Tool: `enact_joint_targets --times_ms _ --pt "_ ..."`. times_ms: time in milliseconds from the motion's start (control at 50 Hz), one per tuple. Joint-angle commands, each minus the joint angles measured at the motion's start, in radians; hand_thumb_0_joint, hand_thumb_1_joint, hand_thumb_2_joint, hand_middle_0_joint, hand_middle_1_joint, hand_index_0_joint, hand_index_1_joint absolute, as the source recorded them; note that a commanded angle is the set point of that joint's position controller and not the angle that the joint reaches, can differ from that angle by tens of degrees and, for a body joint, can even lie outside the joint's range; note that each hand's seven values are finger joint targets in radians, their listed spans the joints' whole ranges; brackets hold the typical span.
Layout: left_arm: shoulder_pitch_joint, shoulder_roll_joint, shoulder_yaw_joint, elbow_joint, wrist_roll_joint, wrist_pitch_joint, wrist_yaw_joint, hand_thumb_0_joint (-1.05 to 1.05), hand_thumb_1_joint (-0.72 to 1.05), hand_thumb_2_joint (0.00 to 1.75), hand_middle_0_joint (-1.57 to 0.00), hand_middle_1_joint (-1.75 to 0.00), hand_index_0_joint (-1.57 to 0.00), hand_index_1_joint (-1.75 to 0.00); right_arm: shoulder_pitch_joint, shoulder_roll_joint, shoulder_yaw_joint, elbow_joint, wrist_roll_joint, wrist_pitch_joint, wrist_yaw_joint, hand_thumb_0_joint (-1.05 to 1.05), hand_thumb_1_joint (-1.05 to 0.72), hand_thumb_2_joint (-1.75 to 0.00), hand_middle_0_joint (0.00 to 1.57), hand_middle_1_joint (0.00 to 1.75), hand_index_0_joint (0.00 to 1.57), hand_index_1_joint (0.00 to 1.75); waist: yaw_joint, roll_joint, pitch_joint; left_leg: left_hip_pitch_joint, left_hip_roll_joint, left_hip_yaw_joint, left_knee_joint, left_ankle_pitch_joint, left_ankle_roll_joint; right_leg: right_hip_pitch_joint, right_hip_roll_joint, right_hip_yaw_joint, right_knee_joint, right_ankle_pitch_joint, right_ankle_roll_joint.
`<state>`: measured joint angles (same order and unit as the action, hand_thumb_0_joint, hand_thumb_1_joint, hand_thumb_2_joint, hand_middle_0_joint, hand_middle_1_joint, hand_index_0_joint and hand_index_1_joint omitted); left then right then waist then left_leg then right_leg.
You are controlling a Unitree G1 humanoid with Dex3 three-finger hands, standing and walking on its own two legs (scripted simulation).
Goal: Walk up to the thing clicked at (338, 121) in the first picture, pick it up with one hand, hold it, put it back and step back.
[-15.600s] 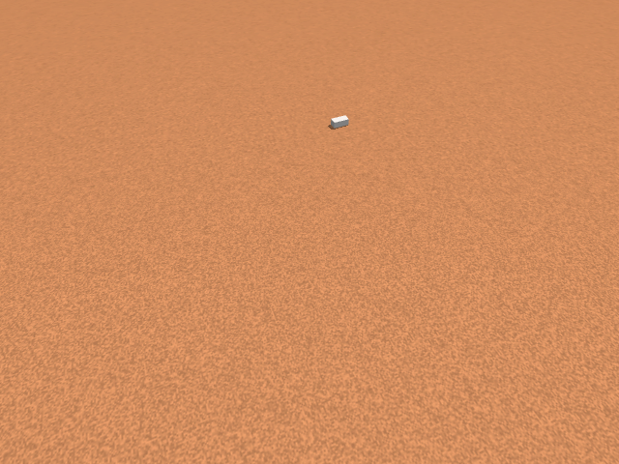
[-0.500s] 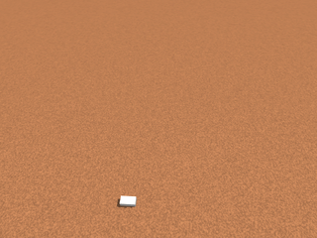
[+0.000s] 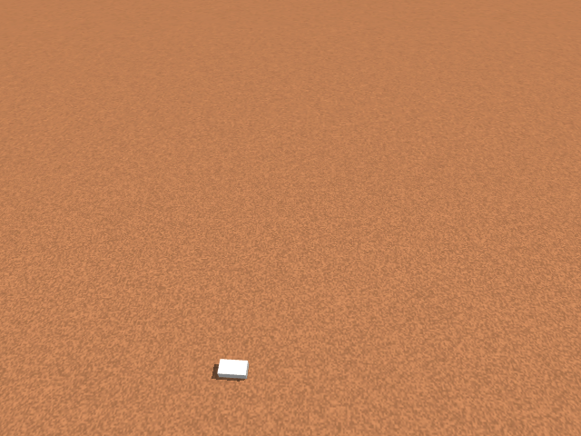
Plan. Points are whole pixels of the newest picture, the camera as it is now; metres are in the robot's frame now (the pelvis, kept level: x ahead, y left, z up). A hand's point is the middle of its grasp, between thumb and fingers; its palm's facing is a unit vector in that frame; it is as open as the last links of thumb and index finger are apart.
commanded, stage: stand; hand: left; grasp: from above
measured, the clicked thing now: (233, 368) +0.45 +0.23 -0.76
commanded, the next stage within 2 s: rise first in 0.88 s
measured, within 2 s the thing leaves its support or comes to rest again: neither
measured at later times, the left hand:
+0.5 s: hand out of the picture +0.09 +0.25 -0.15, palm faces -0.02 -0.94 -0.34, open 7.4 cm
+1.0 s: hand out of the picture +0.08 +0.25 -0.15, palm faces -0.02 -0.94 -0.34, open 7.4 cm
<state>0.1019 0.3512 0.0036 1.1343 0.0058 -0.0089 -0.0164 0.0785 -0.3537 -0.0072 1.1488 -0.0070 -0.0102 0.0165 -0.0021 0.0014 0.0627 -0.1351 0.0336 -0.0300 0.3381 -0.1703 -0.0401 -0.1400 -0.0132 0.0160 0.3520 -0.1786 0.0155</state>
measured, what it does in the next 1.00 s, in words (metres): stands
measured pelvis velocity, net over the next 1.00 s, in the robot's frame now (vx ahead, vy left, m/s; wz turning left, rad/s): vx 0.00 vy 0.00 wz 0.00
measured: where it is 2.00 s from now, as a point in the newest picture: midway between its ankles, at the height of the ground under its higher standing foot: outside the picture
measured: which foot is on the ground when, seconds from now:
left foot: down 0.00-1.00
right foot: down 0.00-1.00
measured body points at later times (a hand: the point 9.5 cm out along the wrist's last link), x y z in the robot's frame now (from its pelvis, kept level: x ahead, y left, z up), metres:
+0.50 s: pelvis +0.00 +0.00 +0.00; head +0.01 +0.00 +0.45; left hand +0.09 +0.30 -0.13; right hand +0.08 -0.30 -0.13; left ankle +0.01 +0.15 -0.75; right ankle +0.01 -0.13 -0.75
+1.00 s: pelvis +0.00 +0.00 +0.00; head +0.01 -0.01 +0.45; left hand +0.08 +0.30 -0.13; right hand +0.08 -0.30 -0.13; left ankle +0.01 +0.15 -0.75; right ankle +0.01 -0.13 -0.75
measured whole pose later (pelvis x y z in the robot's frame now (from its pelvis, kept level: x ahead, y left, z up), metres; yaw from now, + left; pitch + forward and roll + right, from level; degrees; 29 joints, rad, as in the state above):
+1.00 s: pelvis +0.00 +0.00 +0.00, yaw +0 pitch -2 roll +0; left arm 0.11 0.35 0.00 1.13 0.01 0.00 -0.02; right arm 0.11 -0.36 0.00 1.13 -0.01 -0.01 0.01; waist 0.00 0.01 0.05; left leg -0.12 0.03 -0.03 0.33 -0.17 -0.04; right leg -0.13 -0.01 0.01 0.35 -0.19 0.01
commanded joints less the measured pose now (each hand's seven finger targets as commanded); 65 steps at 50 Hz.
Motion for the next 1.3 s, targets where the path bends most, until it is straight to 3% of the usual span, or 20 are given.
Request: enact_joint_targets --times_ms 0,220,280,420,600,800,940,960,980,1000,1020,1040,1060,1080,1120,1160,1200,1220,1280 --pt "-0.039 0.22 0.035 -0.066 0.0 -0.025 0.019 0.0 0.9 0.9 -0.2 -0.3 -0.2 -0.3 -0.045 -0.216 -0.039 -0.062 0.002 -0.015 -0.015 0.0 -0.9 -0.9 0.2 0.3 0.2 0.3 -0.003 0.004 -0.093 0.029 0.091 -0.061 -0.052 0.087 0.046 0.003 -0.102 0.079 -0.063 0.076 -0.031" --pt "-0.034 0.22 0.035 -0.069 0.0 -0.026 0.022 0.0 0.9 0.9 -0.2 -0.3 -0.2 -0.3 -0.035 -0.213 -0.035 -0.063 0.002 -0.015 -0.017 0.0 -0.9 -0.9 0.2 0.3 0.2 0.3 -0.003 -0.016 -0.112 0.048 0.092 -0.053 -0.04 0.151 0.049 0.032 -0.107 0.075 -0.057 0.158 -0.031" --pt "-0.038 0.224 0.036 -0.069 -0.001 -0.024 0.022 0.0 0.9 0.9 -0.2 -0.3 -0.2 -0.3 -0.037 -0.215 -0.034 -0.063 0.001 -0.013 -0.016 0.0 -0.9 -0.9 0.2 0.3 0.2 0.3 -0.002 -0.004 -0.086 0.029 0.088 -0.054 -0.049 0.101 0.047 0.017 -0.105 0.078 -0.069 0.104 -0.03" --pt "-0.031 0.227 0.037 -0.068 -0.001 -0.025 0.021 0.0 0.9 0.9 -0.2 -0.3 -0.2 -0.3 -0.021 -0.209 -0.03 -0.066 0.001 -0.016 -0.016 0.0 -0.9 -0.9 0.2 0.3 0.2 0.3 0.0 -0.009 -0.086 0.025 0.091 -0.058 -0.055 0.129 0.045 0.033 -0.107 0.074 -0.064 0.127 -0.031" --pt "-0.029 0.224 0.037 -0.069 -0.001 -0.02 0.019 0.0 0.9 0.9 -0.2 -0.3 -0.2 -0.3 -0.02 -0.213 -0.029 -0.067 0.0 -0.016 -0.017 0.0 -0.9 -0.9 0.2 0.3 0.2 0.3 0.003 0.004 -0.067 0.011 0.087 -0.06 -0.067 0.067 0.045 0.016 -0.102 0.074 -0.072 0.062 -0.031" --pt "-0.032 0.223 0.036 -0.07 0.0 -0.022 0.02 0.0 0.9 0.9 -0.2 -0.3 -0.2 -0.3 -0.007 -0.216 -0.03 -0.071 0.001 -0.016 -0.019 0.0 -0.9 -0.9 0.2 0.3 0.2 0.3 -0.001 -0.009 -0.093 0.031 0.089 -0.057 -0.047 0.132 0.053 0.034 -0.109 0.075 -0.062 0.138 -0.034" --pt "-0.025 0.23 0.038 -0.067 0.001 -0.019 0.02 0.0 0.9 0.9 -0.2 -0.3 -0.2 -0.3 -0.008 -0.217 -0.03 -0.075 0.001 -0.015 -0.02 0.0 -0.9 -0.9 0.2 0.3 0.2 0.3 -0.001 -0.003 -0.073 0.028 0.09 -0.061 -0.061 0.085 0.05 0.016 -0.104 0.073 -0.065 0.081 -0.034" --pt "-0.022 0.225 0.037 -0.066 0.0 -0.018 0.019 0.0 0.82 0.95 -0.16 -0.38 -0.17 -0.38 -0.008 -0.214 -0.028 -0.073 -0.001 -0.015 -0.019 0.0 -0.93 -0.92 0.2 0.3 0.2 0.3 0.003 -0.006 -0.067 0.028 0.088 -0.058 -0.06 0.078 0.049 0.003 -0.104 0.077 -0.068 0.073 -0.034" --pt "-0.373 0.017 0.023 -0.417 -0.043 -0.116 0.03 0.0 0.76 0.89 -0.24 -0.46 -0.24 -0.46 0.004 -0.036 0.012 -0.363 0.065 -0.073 -0.039 0.0 -0.99 -0.92 0.2 0.3 0.2 0.3 -0.117 0.045 -0.019 -0.098 -0.045 0.081 0.016 -0.084 0.045 -0.194 0.007 -0.021 -0.016 -0.025 -0.017" --pt "-0.439 0.098 0.058 -0.347 -0.039 -0.108 0.037 0.0 0.68 0.89 -0.27 -0.51 -0.23 -0.54 0.052 -0.067 0.007 -0.308 0.066 -0.074 -0.05 0.0 -0.91 -0.9 0.2 0.3 0.2 0.3 -0.077 0.0 -0.053 -0.099 -0.049 0.079 0.032 -0.099 0.05 -0.14 0.004 -0.03 -0.016 -0.06 -0.012" --pt "-0.262 0.224 0.135 -0.187 -0.009 -0.073 0.043 0.0 0.6 0.87 -0.26 -0.59 -0.24 -0.62 0.089 -0.105 -0.018 -0.307 0.07 -0.066 -0.062 0.0 -0.88 -0.9 0.2 0.3 0.2 0.3 -0.048 -0.041 -0.05 -0.123 -0.041 0.071 0.039 -0.085 0.05 -0.133 0.015 -0.043 -0.009 -0.073 -0.016" --pt "-0.221 0.226 0.145 -0.105 0.011 -0.051 0.03 0.0 0.52 0.86 -0.25 -0.64 -0.24 -0.66 0.101 -0.106 -0.031 -0.322 0.062 -0.064 -0.06 0.0 -0.88 -0.89 0.2 0.3 0.2 0.3 -0.041 -0.066 -0.066 -0.164 -0.049 0.072 0.085 -0.081 0.053 -0.15 0.015 -0.043 0.018 -0.084 -0.017" --pt "-0.295 0.233 0.147 -0.13 0.03 -0.05 0.015 0.0 0.44 0.84 -0.25 -0.7 -0.25 -0.7 0.103 -0.099 -0.039 -0.35 0.058 -0.069 -0.06 0.0 -0.87 -0.89 0.2 0.3 0.2 0.3 -0.037 -0.068 -0.093 -0.183 -0.046 0.066 0.119 -0.065 0.057 -0.178 0.015 -0.043 0.061 -0.063 -0.019" --pt "-0.289 0.248 0.168 -0.122 0.06 -0.054 0.005 0.0 0.36 0.82 -0.26 -0.74 -0.26 -0.74 0.103 -0.097 -0.055 -0.369 0.041 -0.075 -0.063 0.0 -0.88 -0.89 0.2 0.3 0.2 0.3 -0.024 -0.051 -0.165 -0.189 -0.05 0.067 0.151 -0.043 0.054 -0.162 0.007 -0.036 0.098 -0.029 -0.016" --pt "-0.147 0.224 0.2 -0.082 0.111 -0.034 -0.007 0.0 0.2 0.8 -0.26 -0.82 -0.27 -0.8 0.148 -0.086 -0.078 -0.397 0.022 -0.08 -0.055 0.0 -0.9 -0.9 0.2 0.3 0.2 0.3 0.013 0.001 -0.237 -0.244 -0.059 0.062 0.21 0.001 0.044 -0.182 0.007 -0.034 0.169 0.011 -0.025" --pt "-0.102 0.224 0.214 -0.159 0.135 -0.011 -0.005 0.0 0.06 0.79 -0.26 -0.87 -0.28 -0.84 0.144 -0.078 -0.083 -0.455 0.023 -0.087 -0.047 0.0 -0.92 -0.9 0.2 0.3 0.2 0.3 0.034 0.039 -0.28 -0.248 -0.062 0.062 0.22 0.014 0.038 -0.166 0.012 -0.036 0.195 0.014 -0.027" --pt "-0.056 0.187 0.204 -0.213 0.138 0.036 0.004 0.0 -0.1 0.8 -0.27 -0.85 -0.28 -0.84 0.126 -0.071 -0.084 -0.501 0.029 -0.087 -0.044 0.0 -0.91 -0.9 0.2 0.3 0.2 0.3 0.029 0.067 -0.265 -0.256 -0.062 0.057 0.217 0.006 0.031 -0.197 0.017 -0.042 0.194 -0.006 -0.03" --pt "-0.069 0.16 0.184 -0.234 0.142 0.064 0.005 0.0 -0.18 0.81 -0.28 -0.85 -0.28 -0.84 0.121 -0.068 -0.084 -0.522 0.03 -0.087 -0.04 0.0 -0.92 -0.9 0.2 0.3 0.2 0.3 0.01 0.018 -0.258 -0.273 -0.057 0.051 0.227 -0.016 0.036 -0.215 0.021 -0.046 0.197 -0.028 -0.027" --pt "-0.101 0.166 0.189 -0.316 0.157 0.118 0.015 0.0 -0.38 0.82 -0.27 -0.89 -0.27 -0.89 0.109 -0.065 -0.087 -0.565 0.03 -0.096 -0.034 0.0 -0.92 -0.91 0.2 0.3 0.2 0.3 -0.001 -0.012 -0.256 -0.323 -0.047 0.044 0.292 -0.026 0.038 -0.29 0.026 -0.053 0.258 -0.047 -0.023"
